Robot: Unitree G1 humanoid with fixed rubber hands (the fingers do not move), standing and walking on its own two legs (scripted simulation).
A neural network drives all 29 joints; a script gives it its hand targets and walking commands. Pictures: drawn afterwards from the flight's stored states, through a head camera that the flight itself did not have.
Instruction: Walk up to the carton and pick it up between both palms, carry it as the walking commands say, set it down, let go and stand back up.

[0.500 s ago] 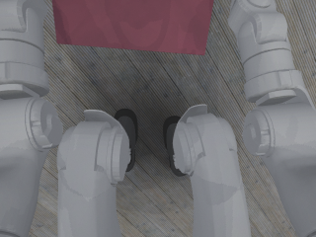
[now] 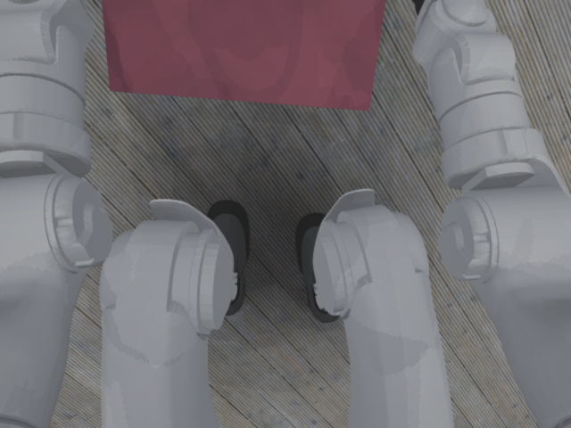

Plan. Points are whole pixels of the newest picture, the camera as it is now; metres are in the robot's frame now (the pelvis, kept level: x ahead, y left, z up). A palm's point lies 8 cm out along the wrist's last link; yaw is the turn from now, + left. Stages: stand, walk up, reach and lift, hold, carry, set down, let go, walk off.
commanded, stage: set down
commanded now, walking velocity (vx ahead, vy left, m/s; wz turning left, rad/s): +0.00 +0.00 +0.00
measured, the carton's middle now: out of the picture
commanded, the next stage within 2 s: none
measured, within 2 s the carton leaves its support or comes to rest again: neither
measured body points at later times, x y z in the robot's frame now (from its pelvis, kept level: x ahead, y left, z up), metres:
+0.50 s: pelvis +0.00 +0.00 -0.01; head +0.38 +0.02 +0.23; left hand +0.55 +0.22 -0.20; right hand +0.54 -0.15 -0.20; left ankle +0.11 +0.09 -0.32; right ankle +0.09 -0.08 -0.32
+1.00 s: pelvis +0.00 +0.00 -0.01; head +0.38 +0.02 +0.23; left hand +0.55 +0.22 -0.20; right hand +0.54 -0.15 -0.20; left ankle +0.11 +0.09 -0.32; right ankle +0.09 -0.08 -0.32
